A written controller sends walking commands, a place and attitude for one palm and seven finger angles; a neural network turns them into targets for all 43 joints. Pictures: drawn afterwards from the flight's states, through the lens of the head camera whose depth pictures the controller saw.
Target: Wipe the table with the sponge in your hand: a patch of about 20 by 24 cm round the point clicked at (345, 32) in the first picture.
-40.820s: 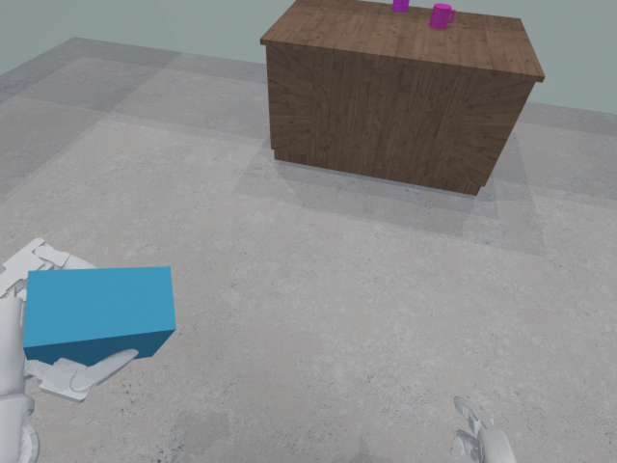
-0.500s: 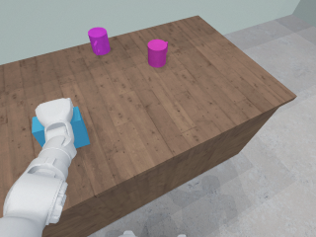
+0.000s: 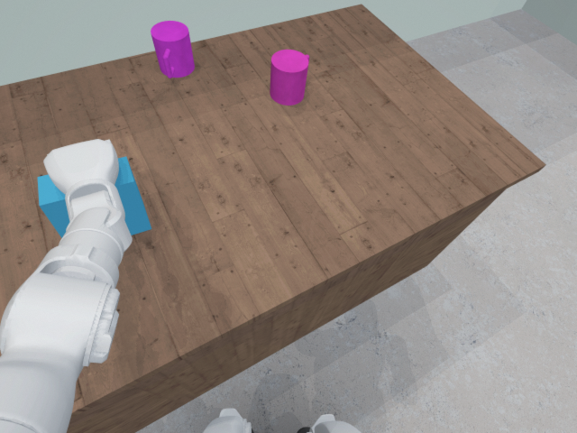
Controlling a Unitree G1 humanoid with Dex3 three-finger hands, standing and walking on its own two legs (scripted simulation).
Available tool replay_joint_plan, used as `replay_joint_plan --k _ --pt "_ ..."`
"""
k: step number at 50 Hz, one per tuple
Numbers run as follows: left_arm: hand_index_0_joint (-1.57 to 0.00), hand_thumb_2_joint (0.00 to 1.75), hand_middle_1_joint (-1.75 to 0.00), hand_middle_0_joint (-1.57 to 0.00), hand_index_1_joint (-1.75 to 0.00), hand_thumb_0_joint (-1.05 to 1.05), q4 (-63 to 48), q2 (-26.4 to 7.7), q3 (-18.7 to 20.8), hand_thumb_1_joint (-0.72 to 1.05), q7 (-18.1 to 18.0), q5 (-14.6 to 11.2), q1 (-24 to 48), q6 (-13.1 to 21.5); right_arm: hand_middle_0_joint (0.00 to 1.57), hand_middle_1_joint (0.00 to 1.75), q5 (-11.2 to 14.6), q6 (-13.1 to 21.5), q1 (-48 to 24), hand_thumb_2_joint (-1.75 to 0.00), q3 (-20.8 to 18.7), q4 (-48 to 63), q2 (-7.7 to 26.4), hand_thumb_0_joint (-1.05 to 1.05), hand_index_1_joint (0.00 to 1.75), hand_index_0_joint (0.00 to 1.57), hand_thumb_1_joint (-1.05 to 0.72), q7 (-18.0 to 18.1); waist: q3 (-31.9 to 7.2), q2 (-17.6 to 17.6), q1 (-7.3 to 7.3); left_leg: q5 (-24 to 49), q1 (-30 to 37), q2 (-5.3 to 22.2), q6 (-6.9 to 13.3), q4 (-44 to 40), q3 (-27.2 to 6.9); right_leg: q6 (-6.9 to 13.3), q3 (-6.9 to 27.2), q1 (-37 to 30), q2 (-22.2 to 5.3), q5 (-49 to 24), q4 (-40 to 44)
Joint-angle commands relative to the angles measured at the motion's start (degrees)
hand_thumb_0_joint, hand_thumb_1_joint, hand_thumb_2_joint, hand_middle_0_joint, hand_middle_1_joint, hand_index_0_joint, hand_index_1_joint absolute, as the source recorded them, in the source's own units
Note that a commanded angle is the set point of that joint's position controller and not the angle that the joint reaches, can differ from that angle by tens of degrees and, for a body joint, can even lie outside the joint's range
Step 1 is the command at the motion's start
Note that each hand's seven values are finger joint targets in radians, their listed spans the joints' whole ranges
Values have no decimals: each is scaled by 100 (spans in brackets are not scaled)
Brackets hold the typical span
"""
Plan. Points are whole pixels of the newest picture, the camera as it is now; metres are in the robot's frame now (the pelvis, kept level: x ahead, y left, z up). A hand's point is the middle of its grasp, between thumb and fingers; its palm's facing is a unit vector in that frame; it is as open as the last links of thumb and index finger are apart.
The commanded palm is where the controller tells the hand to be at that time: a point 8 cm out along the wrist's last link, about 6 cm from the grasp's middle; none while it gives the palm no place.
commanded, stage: wipe forward along the middle lane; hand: left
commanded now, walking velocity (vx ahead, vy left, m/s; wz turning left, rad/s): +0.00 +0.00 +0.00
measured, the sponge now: (103, 212) +0.45 +0.28 -0.03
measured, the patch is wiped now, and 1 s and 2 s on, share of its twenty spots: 0.95 0.95 0.95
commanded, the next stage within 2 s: slide back across to the first lane in 0.16 s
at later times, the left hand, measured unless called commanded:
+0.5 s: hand (87, 177) +0.49 +0.30 +0.01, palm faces -0.12 -0.03 -0.99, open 10.2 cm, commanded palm +0.47 +0.29 +0.06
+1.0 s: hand (43, 192) +0.46 +0.35 +0.01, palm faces -0.15 -0.02 -0.99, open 10.2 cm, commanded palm +0.43 +0.34 +0.05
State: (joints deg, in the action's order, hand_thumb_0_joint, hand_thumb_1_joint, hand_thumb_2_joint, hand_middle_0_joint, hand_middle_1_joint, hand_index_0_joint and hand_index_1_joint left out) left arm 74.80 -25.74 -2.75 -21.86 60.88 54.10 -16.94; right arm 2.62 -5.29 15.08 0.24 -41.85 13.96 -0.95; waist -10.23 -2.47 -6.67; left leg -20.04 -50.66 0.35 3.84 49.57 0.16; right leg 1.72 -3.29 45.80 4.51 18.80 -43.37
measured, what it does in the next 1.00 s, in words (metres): stands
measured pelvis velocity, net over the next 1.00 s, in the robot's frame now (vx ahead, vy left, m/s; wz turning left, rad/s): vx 0.04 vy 0.01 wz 0.01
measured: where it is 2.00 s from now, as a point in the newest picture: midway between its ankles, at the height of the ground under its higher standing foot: outside the picture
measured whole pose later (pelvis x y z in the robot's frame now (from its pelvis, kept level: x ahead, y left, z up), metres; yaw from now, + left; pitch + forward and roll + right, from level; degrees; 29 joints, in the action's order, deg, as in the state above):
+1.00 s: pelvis +0.04 +0.01 +0.01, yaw +0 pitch +20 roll -5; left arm 65.0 -33.5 4.0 -16.7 62.8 42.7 -7.5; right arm 2.4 -8.0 16.0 -1.2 -41.0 15.4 -1.7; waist -9.3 -2.0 -4.8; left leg -22.0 -43.7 -0.1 4.2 45.9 0.0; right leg 1.4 -2.9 38.1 4.4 19.9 -38.2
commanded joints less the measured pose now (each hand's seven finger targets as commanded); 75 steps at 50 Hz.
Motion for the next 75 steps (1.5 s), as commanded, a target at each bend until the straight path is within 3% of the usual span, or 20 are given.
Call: replay_joint_plan --k 1,13,17,18,22,25,26,27,30,36,37,39,43,47,49,55,58,59,68,75 --pt "-120 130 -160 -120 -160 0 -321 -1235 29 10 -64 159 1723 -187 20 30 -59 134 625 -90 -345 345 1061 0 30 20 -90 57 -1828 -105 -118 1147 1725 72 -80 -499 -361 124 143 -427 19 -842 495" --pt "-120 130 -160 -120 -160 0 -160 -1332 43 10 47 237 1988 -139 20 30 -123 98 882 -90 -376 278 1131 0 30 20 -90 7 -1811 -194 -247 1323 1844 153 -127 -389 -513 147 61 31 81 -736 387" --pt "-120 130 -160 -120 -160 0 -363 -1811 363 10 73 265 1879 -114 20 30 -108 82 898 -90 -370 339 1155 0 30 20 -90 -13 -2065 -402 -31 1483 2068 154 -163 -455 -551 171 40 -144 80 -744 373" --pt "-120 130 -160 -120 -160 0 -406 -1686 239 10 92 283 1922 -119 20 30 -105 74 885 -90 -369 356 1144 0 30 20 -90 -10 -2028 -381 -86 1468 2103 160 -166 -483 -562 163 39 -125 90 -722 399" --pt "-120 130 -160 -120 -160 0 -582 -1888 384 10 117 311 1754 -88 20 30 -89 63 865 -90 -374 402 1149 0 30 20 -90 -23 -2039 -404 33 1519 2271 152 -170 -594 -584 164 30 -279 89 -704 488" --pt "-120 130 -160 -120 -160 0 -740 -2328 661 10 99 327 1739 -54 20 30 -83 50 856 -90 -364 400 1192 0 30 20 -90 -18 -2125 -364 100 1663 2324 136 -153 -640 -578 159 52 -522 75 -840 521" --pt "-120 130 -160 -120 -160 0 -777 -2302 624 10 107 328 1699 -44 20 30 -84 47 835 -90 -364 414 1183 0 30 20 -90 -24 -2102 -375 78 1688 2326 121 -131 -644 -518 148 79 -611 72 -929 575" --pt "-120 130 -160 -120 -160 0 -686 -2415 711 10 125 351 1464 -54 20 30 -79 34 835 -90 -352 419 1185 0 30 20 -90 -39 -2028 -337 159 1702 2261 99 -134 -669 -505 158 67 -721 63 -961 584" --pt "-120 130 -160 -120 -160 0 -824 -2349 660 10 209 382 1256 38 20 30 -76 19 836 -90 -376 431 1186 0 30 20 -90 -47 -2029 -500 187 2017 2502 107 -155 -673 -524 176 73 -733 62 -1150 596" --pt "-120 130 -160 -120 -160 0 -1143 -2036 523 10 421 275 736 361 20 30 -53 -27 868 -90 -449 440 1154 0 30 20 -90 -13 -1942 -327 193 2519 2820 145 -164 -690 -554 179 75 -868 67 -1487 696" --pt "-120 130 -160 -120 -160 0 -1283 -1890 401 10 446 228 818 437 20 30 -40 -38 830 -90 -454 442 1139 0 30 20 -90 -1 -1882 -375 123 2451 2860 139 -148 -712 -512 167 110 -870 64 -1515 760" --pt "-120 130 -160 -120 -160 0 -1415 -2152 632 10 456 248 712 565 20 30 -46 -61 822 -90 -462 405 1160 0 30 20 -90 18 -1883 -431 203 2739 2884 140 -162 -703 -530 204 130 -972 45 -1708 724" --pt "-120 130 -160 -120 -160 0 -1439 -2228 635 10 429 335 591 669 20 30 -43 -126 802 -90 -465 369 1168 0 30 20 -90 20 -1712 -458 199 2703 2827 89 -153 -717 -461 213 133 -1036 41 -1769 763" --pt "-120 130 -160 -120 -160 0 -1522 -2430 804 10 411 390 473 751 20 30 -55 -179 782 -90 -483 332 1195 0 30 20 -90 9 -1886 -493 248 3069 2921 80 -172 -640 -445 221 166 -1144 22 -2063 705" --pt "-120 130 -160 -120 -160 0 -1647 -2524 994 10 411 335 243 820 20 30 -71 -198 745 -90 -493 355 1195 0 30 20 -90 -1 -2093 -504 361 3513 2992 94 -183 -592 -459 228 178 -1325 4 -2378 648" --pt "-120 130 -160 -120 -160 0 -1646 -2180 886 10 419 215 -593 871 20 30 -32 -249 655 -90 -516 405 1175 0 30 20 -90 -32 -1995 -181 405 3357 2759 22 -91 -592 -329 177 251 -1732 -29 -2810 698" --pt "-120 130 -160 -120 -160 0 -1701 -1891 651 10 409 210 -654 845 20 30 -1 -259 523 -90 -523 430 1157 0 30 20 -90 -39 -1639 -164 337 2900 2676 24 -79 -688 -323 191 217 -1568 -24 -2438 778" --pt "-120 130 -160 -120 -160 0 -1806 -1944 800 10 408 146 -759 867 20 30 -3 -252 486 -90 -523 441 1145 0 30 20 -90 -35 -1757 -219 439 3088 2732 34 -72 -696 -323 211 246 -1673 -40 -2563 771" --pt "-120 130 -160 -120 -160 0 -1918 -1162 259 10 323 60 -1029 807 20 30 47 -253 227 -90 -506 524 1062 0 30 20 -90 7 -1263 -104 384 2182 2802 66 -122 -940 -471 238 103 -1182 -12 -1380 886" --pt "-120 130 -160 -120 -160 0 -1921 -955 160 10 240 43 -1066 738 20 30 54 -247 91 -90 -475 546 1037 0 30 20 -90 39 -1201 -39 415 1844 2761 72 -155 -1020 -539 261 77 -1049 -20 -1051 865"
